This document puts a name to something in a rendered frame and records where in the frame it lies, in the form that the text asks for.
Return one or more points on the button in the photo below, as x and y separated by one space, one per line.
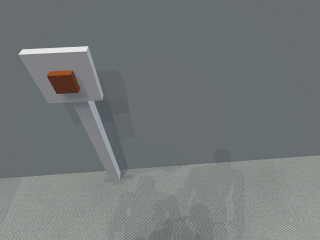
63 82

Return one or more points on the panel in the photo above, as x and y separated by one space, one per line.
40 61

